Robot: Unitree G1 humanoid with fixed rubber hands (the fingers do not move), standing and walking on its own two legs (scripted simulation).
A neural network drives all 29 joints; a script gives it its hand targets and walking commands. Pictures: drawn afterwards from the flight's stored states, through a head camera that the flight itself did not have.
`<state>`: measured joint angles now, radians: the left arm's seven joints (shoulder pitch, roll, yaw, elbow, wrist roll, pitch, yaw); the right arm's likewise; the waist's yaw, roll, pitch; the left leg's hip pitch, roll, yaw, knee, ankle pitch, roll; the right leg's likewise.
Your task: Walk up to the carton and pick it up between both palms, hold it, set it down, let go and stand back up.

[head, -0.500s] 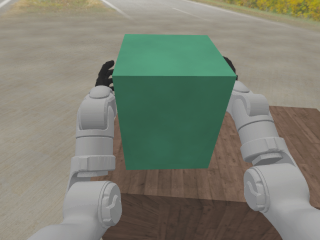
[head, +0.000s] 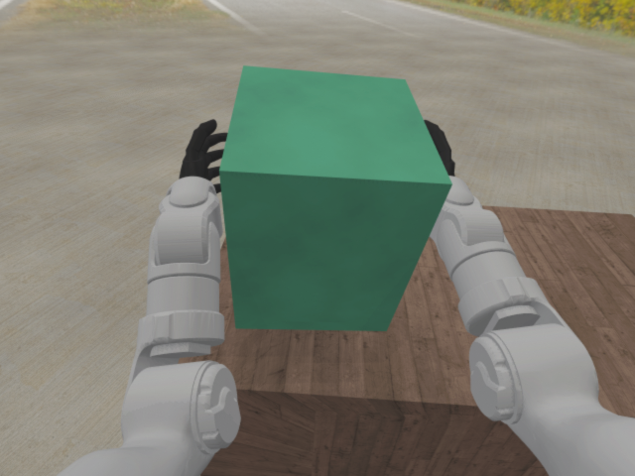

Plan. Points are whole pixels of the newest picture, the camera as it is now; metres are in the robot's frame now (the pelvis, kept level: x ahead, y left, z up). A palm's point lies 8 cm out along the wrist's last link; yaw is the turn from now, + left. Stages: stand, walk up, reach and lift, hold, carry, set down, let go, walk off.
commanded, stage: set down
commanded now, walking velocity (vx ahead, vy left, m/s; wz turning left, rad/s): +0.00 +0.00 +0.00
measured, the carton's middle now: (319, 206) +0.38 +0.01 +0.21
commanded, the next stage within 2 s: none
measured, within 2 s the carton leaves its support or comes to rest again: neither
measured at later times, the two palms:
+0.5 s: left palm (211, 212) +0.38 +0.15 +0.20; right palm (433, 200) +0.40 -0.14 +0.21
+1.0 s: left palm (225, 227) +0.38 +0.13 +0.18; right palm (440, 218) +0.40 -0.16 +0.18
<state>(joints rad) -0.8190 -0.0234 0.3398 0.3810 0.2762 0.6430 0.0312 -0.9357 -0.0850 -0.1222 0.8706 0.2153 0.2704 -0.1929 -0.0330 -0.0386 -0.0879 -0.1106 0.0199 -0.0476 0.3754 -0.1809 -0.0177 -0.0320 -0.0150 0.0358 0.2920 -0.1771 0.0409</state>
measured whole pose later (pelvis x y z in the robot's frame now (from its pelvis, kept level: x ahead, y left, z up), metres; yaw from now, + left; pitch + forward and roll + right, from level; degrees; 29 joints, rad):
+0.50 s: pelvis +0.01 -0.02 +0.00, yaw +0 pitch -6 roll -1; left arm -0.66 -0.02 0.28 0.28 0.28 0.59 0.05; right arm -0.86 -0.05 -0.10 0.87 0.22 0.18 -0.17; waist -0.03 -0.04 -0.04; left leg -0.07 0.05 -0.06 0.38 -0.20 -0.04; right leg 0.02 0.02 0.02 0.26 -0.18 0.02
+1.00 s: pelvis +0.01 -0.02 +0.00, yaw +0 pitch -7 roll -1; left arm -0.66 -0.04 0.28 0.36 0.28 0.53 0.07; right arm -0.86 -0.06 -0.10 0.96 0.15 0.11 -0.15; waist -0.03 -0.04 0.00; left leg -0.07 0.05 -0.06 0.37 -0.19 -0.05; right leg 0.01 0.02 0.02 0.31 -0.20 0.01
